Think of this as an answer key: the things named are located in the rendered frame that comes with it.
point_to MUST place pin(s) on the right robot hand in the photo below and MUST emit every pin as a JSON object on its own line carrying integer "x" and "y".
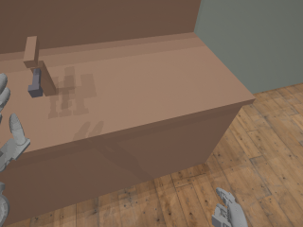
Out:
{"x": 232, "y": 216}

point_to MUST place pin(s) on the left robot hand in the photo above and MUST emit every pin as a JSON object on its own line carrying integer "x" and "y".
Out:
{"x": 13, "y": 149}

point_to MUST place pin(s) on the counter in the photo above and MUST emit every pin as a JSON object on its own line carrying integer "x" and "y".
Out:
{"x": 130, "y": 94}

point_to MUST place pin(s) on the tap lever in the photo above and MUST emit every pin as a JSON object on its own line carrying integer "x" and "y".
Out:
{"x": 35, "y": 89}

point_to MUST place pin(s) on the robot left forearm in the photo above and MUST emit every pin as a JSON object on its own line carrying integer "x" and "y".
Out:
{"x": 4, "y": 205}

